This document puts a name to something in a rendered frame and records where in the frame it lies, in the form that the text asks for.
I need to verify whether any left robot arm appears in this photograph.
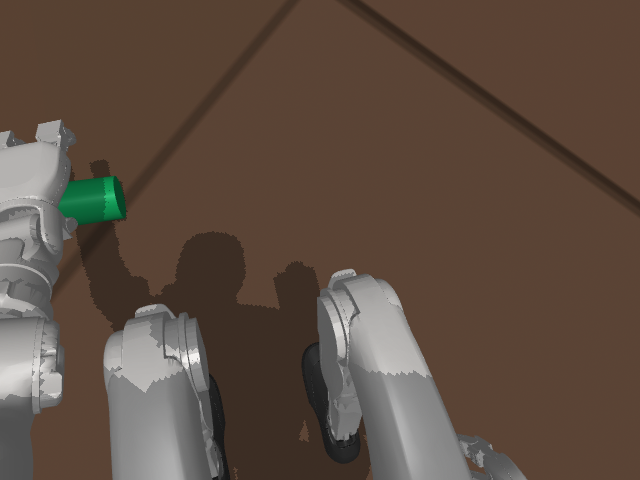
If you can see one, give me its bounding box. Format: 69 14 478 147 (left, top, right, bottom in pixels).
0 199 65 480

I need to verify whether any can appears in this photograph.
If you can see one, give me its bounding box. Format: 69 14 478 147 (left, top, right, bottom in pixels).
58 176 126 225

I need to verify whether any right robot hand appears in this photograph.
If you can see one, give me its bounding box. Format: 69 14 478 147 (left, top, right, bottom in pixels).
456 434 528 480

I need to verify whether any left robot foot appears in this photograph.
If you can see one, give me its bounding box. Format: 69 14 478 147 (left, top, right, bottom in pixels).
208 373 230 480

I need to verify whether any right robot foot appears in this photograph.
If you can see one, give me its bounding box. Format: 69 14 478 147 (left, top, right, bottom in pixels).
302 342 360 464

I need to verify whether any left robot hand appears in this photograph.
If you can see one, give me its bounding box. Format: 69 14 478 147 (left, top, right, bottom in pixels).
0 120 78 240

